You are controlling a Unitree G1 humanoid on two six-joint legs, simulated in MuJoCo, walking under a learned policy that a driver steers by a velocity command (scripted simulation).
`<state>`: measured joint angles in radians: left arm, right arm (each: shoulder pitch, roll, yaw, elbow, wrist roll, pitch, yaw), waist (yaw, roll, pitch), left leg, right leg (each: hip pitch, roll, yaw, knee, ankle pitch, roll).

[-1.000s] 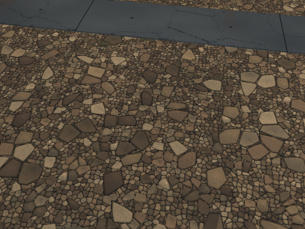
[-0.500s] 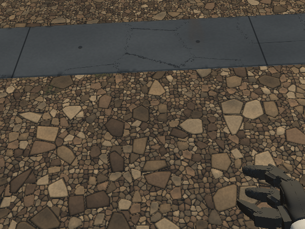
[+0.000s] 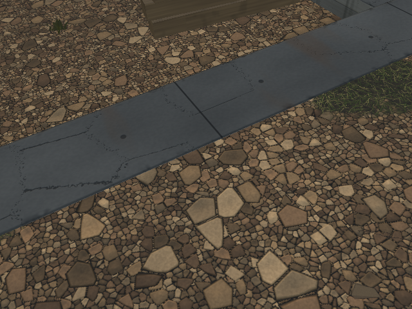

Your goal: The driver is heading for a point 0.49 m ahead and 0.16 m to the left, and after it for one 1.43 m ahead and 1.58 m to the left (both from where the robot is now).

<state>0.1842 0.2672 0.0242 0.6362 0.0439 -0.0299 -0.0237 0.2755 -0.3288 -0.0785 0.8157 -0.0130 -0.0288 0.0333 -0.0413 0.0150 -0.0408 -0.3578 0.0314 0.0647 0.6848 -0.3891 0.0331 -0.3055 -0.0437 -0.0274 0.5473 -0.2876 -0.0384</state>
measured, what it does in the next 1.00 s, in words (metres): walks ahead, turning left: left foot, then right foot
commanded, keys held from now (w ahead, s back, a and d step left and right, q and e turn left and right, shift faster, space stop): w+q+shift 1.00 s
